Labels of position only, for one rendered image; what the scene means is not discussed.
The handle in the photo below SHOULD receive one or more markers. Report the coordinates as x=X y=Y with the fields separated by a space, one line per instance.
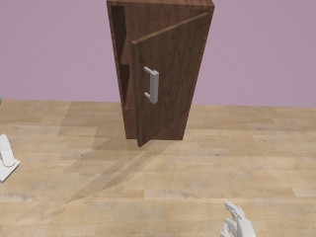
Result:
x=154 y=84

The left robot hand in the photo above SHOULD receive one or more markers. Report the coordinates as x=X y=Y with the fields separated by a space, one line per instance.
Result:
x=8 y=164

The right robot hand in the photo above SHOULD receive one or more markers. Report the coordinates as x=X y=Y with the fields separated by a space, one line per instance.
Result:
x=243 y=228

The cupboard door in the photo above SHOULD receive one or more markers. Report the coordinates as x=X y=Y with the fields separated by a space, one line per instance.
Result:
x=173 y=52

